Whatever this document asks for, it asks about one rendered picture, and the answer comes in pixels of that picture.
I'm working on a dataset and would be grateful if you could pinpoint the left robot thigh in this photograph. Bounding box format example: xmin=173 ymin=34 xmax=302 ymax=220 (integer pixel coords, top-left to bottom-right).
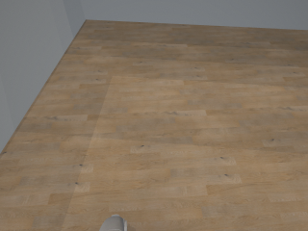
xmin=99 ymin=216 xmax=127 ymax=231

